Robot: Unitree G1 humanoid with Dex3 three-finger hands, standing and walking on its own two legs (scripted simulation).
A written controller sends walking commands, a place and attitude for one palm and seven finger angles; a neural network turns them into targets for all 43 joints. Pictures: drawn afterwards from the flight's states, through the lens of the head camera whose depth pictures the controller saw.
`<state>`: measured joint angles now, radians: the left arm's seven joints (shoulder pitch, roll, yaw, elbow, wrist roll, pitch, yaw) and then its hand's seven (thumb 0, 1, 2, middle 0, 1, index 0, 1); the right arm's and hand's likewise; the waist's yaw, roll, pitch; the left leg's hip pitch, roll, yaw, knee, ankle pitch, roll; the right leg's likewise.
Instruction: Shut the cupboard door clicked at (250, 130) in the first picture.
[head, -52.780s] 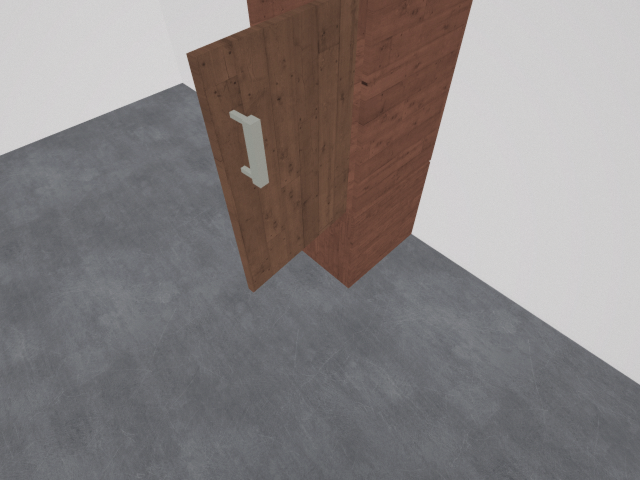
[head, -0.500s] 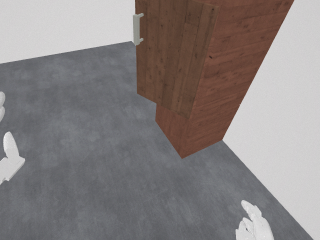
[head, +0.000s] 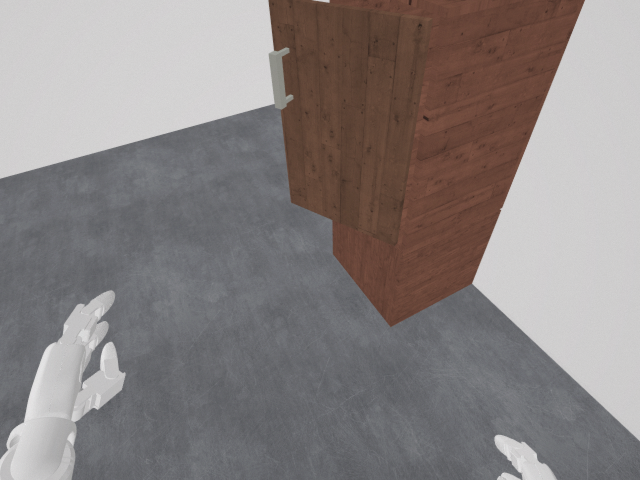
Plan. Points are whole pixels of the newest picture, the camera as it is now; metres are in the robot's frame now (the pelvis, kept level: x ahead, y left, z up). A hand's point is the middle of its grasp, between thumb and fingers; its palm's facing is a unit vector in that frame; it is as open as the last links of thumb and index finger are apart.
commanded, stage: let the arm hang, fingers relaxed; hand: left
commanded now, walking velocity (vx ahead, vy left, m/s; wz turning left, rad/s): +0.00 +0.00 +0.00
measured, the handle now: (282, 78) +0.97 +0.15 +0.09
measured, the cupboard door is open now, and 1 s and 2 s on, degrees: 27 27 27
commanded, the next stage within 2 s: look to check the result in 1.00 s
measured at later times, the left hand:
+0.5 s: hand out of the picture -0.06 +0.19 -0.16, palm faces +0.02 -0.97 -0.24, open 7.3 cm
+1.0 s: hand out of the picture -0.02 +0.15 -0.17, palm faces +0.02 -0.99 -0.13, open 7.3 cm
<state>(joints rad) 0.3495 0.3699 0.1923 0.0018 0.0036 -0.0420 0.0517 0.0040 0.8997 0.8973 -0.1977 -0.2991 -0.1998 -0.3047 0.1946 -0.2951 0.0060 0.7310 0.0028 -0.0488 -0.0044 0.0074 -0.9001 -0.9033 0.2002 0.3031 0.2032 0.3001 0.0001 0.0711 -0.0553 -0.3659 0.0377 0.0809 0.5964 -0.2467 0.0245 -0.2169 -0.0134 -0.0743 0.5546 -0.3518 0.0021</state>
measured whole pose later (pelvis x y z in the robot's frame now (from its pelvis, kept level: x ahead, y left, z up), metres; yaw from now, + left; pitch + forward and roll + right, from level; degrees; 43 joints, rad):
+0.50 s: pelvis -0.02 +0.00 +0.01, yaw +0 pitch -1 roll -1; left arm 0.37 0.19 0.01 1.09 0.02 0.03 0.02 0.00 0.93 0.90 -0.20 -0.30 -0.20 -0.30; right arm 0.31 -0.17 0.01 1.06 -0.02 0.04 -0.02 0.00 -0.90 -0.90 0.20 0.30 0.20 0.30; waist -0.01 0.03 0.04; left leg -0.28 0.03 0.08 0.46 -0.15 0.03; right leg -0.14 -0.01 -0.08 0.43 -0.27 0.00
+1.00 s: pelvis -0.01 +0.00 +0.01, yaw -1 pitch -2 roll +0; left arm 0.32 0.10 0.00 1.14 0.02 0.00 0.03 0.00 0.91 0.90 -0.20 -0.30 -0.20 -0.30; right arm 0.32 -0.12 0.00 1.13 -0.02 0.02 -0.04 0.00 -0.91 -0.90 0.20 0.30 0.20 0.30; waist -0.02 -0.01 0.02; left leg -0.24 0.02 0.10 0.42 -0.15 0.02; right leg -0.12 -0.02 -0.06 0.42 -0.27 0.00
